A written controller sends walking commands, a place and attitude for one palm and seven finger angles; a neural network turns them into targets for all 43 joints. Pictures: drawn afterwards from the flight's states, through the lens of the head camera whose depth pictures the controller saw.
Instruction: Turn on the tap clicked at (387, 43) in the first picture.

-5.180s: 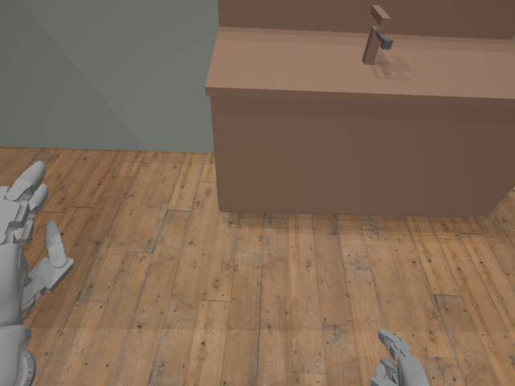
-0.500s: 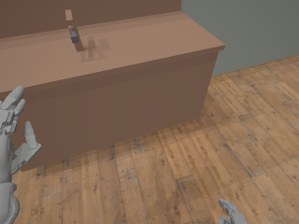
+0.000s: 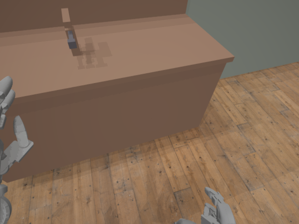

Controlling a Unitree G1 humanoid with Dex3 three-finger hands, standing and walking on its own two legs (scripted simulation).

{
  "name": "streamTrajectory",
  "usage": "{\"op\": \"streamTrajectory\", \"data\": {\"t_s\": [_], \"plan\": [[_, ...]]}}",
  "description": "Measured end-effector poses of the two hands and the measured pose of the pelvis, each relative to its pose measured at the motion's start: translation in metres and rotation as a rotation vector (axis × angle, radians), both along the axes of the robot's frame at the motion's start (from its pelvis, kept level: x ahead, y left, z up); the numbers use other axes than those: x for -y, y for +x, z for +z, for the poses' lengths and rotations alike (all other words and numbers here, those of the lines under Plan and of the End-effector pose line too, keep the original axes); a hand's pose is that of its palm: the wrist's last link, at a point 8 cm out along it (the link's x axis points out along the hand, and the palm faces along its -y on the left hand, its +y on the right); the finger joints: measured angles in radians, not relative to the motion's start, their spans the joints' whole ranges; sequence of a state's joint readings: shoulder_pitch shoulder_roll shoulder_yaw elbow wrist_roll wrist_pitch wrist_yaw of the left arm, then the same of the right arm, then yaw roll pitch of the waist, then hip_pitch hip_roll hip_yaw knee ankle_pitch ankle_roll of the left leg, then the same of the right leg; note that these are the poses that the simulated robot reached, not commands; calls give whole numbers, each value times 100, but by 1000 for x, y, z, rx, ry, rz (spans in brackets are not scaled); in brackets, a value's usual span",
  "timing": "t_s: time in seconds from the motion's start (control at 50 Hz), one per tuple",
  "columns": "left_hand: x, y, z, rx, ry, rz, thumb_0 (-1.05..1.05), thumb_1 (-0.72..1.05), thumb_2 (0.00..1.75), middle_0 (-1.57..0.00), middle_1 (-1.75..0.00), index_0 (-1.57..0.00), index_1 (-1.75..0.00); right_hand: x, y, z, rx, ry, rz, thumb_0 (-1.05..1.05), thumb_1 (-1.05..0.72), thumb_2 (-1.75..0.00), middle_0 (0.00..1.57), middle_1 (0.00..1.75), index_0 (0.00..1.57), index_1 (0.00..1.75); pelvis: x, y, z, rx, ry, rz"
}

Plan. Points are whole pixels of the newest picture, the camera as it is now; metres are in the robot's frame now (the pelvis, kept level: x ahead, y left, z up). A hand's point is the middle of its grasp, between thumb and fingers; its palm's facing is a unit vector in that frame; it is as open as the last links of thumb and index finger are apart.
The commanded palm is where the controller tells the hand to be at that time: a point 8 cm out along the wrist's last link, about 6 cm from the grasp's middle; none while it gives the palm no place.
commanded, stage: take the last steps up to it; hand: left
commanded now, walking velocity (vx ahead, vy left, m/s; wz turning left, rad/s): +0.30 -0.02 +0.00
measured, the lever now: (72, 43) +0.72 +0.35 +0.09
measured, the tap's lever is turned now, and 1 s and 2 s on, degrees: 0 0 0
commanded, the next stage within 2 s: come to a stop and stand still in 1.30 s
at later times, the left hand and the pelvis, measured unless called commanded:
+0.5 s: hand (66, 102) +0.32 +0.21 +0.19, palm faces +0.40 -0.81 -0.43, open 7.5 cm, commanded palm +0.26 +0.26 +0.18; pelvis +0.11 -0.03 +0.00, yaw +2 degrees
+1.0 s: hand (87, 74) +0.43 +0.20 +0.18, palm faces +0.45 -0.77 -0.46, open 7.5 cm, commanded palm +0.37 +0.24 +0.18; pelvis +0.22 -0.05 -0.02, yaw +2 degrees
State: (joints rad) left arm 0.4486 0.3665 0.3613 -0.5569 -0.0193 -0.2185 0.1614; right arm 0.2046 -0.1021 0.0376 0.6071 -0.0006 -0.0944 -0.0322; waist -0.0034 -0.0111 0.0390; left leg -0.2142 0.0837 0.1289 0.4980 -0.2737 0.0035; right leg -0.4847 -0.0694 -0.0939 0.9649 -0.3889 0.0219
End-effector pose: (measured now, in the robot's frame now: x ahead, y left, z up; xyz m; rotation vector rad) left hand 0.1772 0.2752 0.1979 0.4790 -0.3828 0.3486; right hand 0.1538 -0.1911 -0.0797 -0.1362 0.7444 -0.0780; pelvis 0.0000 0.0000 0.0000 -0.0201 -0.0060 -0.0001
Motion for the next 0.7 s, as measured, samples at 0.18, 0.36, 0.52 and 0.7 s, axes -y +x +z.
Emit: {"op": "streamTrajectory", "data": {"t_s": [0.18, 0.36, 0.52, 0.7], "plan": [[23, 36, -2, -74, 122, 62, 1, 88, 90, -21, -30, -21, -30, 21, 45, -35, -47, 51, 37, 1, -89, -90, 21, 31, 21, 30, 28, 46, -16, 7, 11, 14], [38, 75, -19, -129, -3, 52, 2, 88, 90, -21, -30, -21, -30, 91, 81, -17, -95, -106, -24, 1, -90, -90, 20, 30, 21, 30, 37, 78, -4, 4, 29, 31], [24, 105, 4, -19, 48, 10, 2, 88, 90, -22, -30, -21, -30, 99, 113, 8, -60, -208, -56, 1, -90, -90, 20, 30, 20, 30, 23, 118, -2, -4, 26, 28], [-10, 158, -11, 6, -17, 68, 2, 89, 90, -21, -30, -21, -30, 35, 159, 0, -11, -83, -34, 1, -90, -90, 20, 30, 20, 30, 8, 157, -7, 10, 12, 24]]}}
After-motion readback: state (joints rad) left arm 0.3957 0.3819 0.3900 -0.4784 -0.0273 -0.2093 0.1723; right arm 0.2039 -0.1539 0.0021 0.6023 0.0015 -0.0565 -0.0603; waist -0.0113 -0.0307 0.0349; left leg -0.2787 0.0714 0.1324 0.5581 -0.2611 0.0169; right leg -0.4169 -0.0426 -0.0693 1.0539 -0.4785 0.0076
